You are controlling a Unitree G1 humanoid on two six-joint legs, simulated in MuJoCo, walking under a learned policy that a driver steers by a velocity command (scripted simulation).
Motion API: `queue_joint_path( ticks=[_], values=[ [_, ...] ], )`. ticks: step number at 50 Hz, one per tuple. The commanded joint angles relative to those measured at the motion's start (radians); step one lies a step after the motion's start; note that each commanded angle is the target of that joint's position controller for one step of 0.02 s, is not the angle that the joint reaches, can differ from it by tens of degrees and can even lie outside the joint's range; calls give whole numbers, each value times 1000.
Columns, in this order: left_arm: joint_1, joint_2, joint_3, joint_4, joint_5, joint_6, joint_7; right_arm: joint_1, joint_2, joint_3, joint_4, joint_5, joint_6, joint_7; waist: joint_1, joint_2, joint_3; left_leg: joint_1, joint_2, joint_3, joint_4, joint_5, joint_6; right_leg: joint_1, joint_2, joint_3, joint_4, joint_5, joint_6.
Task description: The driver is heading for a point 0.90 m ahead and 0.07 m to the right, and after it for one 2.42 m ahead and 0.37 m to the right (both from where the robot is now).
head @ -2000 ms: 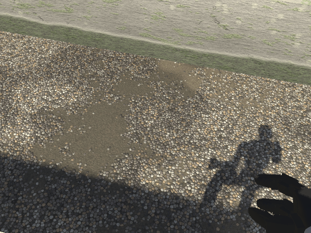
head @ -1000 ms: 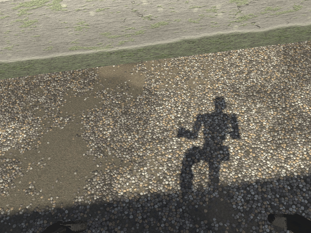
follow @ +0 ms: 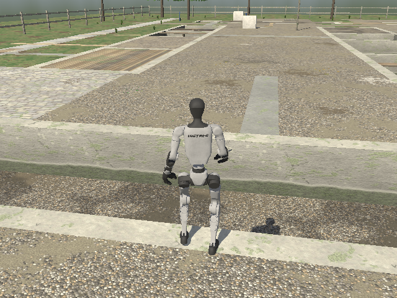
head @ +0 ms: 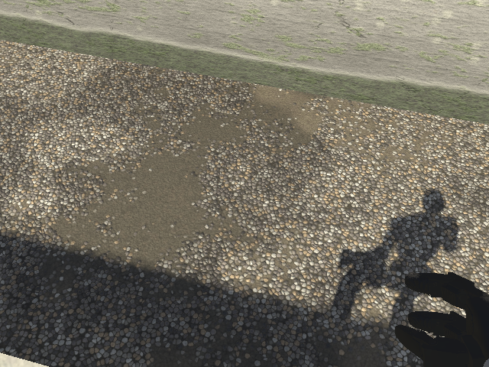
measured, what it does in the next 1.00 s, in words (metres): steps on the spot: left foot, then right foot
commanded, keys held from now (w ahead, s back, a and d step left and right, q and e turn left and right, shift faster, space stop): w+q+shift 0.14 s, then w+shift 0.02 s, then w+e+shift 0.70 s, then shift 0.14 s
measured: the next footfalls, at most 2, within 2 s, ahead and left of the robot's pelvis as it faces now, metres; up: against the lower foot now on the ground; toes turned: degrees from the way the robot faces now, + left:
left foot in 0.04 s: +0.11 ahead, +0.12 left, +0.00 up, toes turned +8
right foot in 0.40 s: +0.12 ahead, -0.04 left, +0.00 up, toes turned +9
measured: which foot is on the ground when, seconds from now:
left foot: up 0.00-0.02, down 0.04-1.00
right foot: down 0.00-0.06, up 0.08-0.38, down 0.40-1.00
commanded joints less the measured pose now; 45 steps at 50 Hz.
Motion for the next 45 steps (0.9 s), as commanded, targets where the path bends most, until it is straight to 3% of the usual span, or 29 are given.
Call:
queue_joint_path(
  ticks=[1,2,3,4,5,6,7,9,10,11,12,13,14,17,18,20,21,22,23,24,25,26,27,30,32,35,38,43,45],
  values=[
    [-112,126,45,-89,-15,-11,9,-122,-24,5,-102,9,-8,12,-14,-105,-77,158,9,115,-162,-5,23,42,-231,163,-255,184,-74],
    [-95,116,46,-83,-26,-2,9,-58,-16,5,-75,-4,-9,11,-29,-63,-115,281,-26,136,-224,11,41,37,-200,103,-148,318,-52],
    [-64,102,44,-80,-27,9,12,83,-32,-8,-27,-12,-21,5,-73,12,-192,425,-75,106,-193,38,74,3,-144,24,100,496,-16],
    [-109,105,46,-151,-24,23,15,193,-130,-37,9,7,-28,-1,-137,185,-255,658,-12,-131,-194,275,182,-279,-17,-6,397,371,69],
    [-309,81,39,-247,-17,28,14,254,-204,-58,5,28,-15,-11,-223,336,-246,698,95,-491,-403,223,269,-587,129,87,580,-124,111],
    [-369,63,33,-276,-22,26,20,215,-173,-54,-28,14,-7,-29,-211,204,-221,647,159,-568,-463,133,296,-650,98,226,696,-86,128],
    [-323,42,25,-263,-28,24,17,137,-133,-41,-45,-7,4,-47,-151,141,-215,546,148,-525,-470,58,286,-611,72,247,695,-41,138],
    [-221,-7,8,-241,-27,39,20,-8,-28,8,-64,-23,-1,-62,-40,104,-185,320,109,-413,-446,-17,219,-496,43,240,636,23,151],
    [-190,-25,6,-221,-23,53,27,-34,11,28,-79,-31,-15,-58,-28,98,-204,228,92,-377,-454,-21,196,-399,51,229,631,39,153],
    [-174,-25,8,-215,-24,67,31,-34,12,35,-79,-35,-32,-52,-23,98,-212,169,84,-361,-461,-21,188,-337,63,223,631,49,150],
    [-167,7,18,-212,-17,78,35,-57,-3,36,-82,-33,-50,-45,1,57,-188,44,47,-286,-466,51,158,-204,81,210,532,99,139],
    [-151,9,16,-203,-24,78,28,-48,-40,29,-76,-31,-63,-38,2,97,-207,61,51,-273,-490,54,140,-137,80,198,452,104,114],
    [-155,12,13,-197,-30,75,25,-29,-52,24,-72,-29,-72,-34,-16,105,-205,101,66,-268,-496,40,132,-113,70,207,374,100,92],
    [-256,9,2,-202,-50,61,0,35,-51,24,-62,-26,-76,-34,-102,98,-149,163,132,-297,-541,-42,137,-48,77,226,202,39,32],
    [-272,-2,-3,-205,-57,60,-10,40,-49,25,-59,-24,-76,-37,-110,89,-129,173,144,-303,-544,-59,134,-15,76,215,137,33,14],
    [-206,-35,-14,-167,-43,51,-34,17,-41,29,-60,-8,-75,-39,-72,28,-100,127,121,-240,-492,-50,105,167,104,159,-78,134,-33],
    [-185,-41,-20,-152,-36,47,-31,34,10,38,-62,-21,-81,-43,-90,-52,-89,81,54,-155,-359,-2,70,236,75,228,-77,277,-61],
    [-235,13,-2,-161,-53,48,-32,52,39,48,-79,-25,-87,-45,-114,-182,-117,59,-29,-16,-280,31,-3,253,33,373,-75,387,-121],
    [-272,35,12,-196,-71,58,-32,21,20,43,-82,-26,-94,-52,-79,-174,-98,101,-32,35,-252,40,-34,135,-23,508,-185,282,-156],
    [-297,42,9,-212,-78,63,-32,-19,8,36,-90,-20,-100,-52,-76,-125,-71,159,-35,37,-265,64,-40,62,-33,546,-232,247,-156],
    [-320,39,6,-220,-82,67,-32,-35,14,35,-93,-18,-103,-49,-81,-88,-73,241,-37,41,-292,89,-41,10,-14,528,-238,264,-141],
    [-333,25,4,-218,-88,70,-30,-36,33,40,-94,-24,-97,-46,-92,-66,-89,334,-35,43,-308,127,-44,-31,23,476,-218,300,-119],
    [-329,-4,-3,-211,-83,73,-20,-17,41,40,-78,-40,-88,-52,-88,-43,-106,414,-30,36,-330,190,-51,-36,66,422,-192,348,-105],
    [-305,-22,3,-207,-81,77,-23,16,9,20,-50,-44,-75,-63,-81,53,-162,533,19,50,-361,293,-49,-28,126,341,-114,386,-86],
    [-306,-17,8,-210,-83,85,-28,8,-8,10,-38,-41,-70,-63,-70,70,-148,541,42,71,-384,271,-45,-35,138,316,-96,368,-81],
    [-319,-12,10,-209,-84,97,-30,9,-14,-1,-33,-42,-61,-60,-56,52,-126,534,59,106,-385,204,-34,-60,145,308,-76,405,-87],
    [-315,0,15,-199,-89,98,-42,6,-26,-12,-28,-33,-52,-66,-45,33,-128,508,67,135,-382,116,-25,-48,152,316,-58,427,-102],
    [-270,15,20,-177,-102,101,-51,-7,-31,-28,-31,-29,-37,-65,-12,-42,-110,472,33,189,-304,-43,-23,-96,158,407,-66,505,-129],
    [-239,41,27,-170,-89,100,-48,-3,-29,-29,-36,-29,-39,-64,-1,-92,-133,461,6,189,-255,-92,-18,-92,155,493,-100,527,-132]
  ],
)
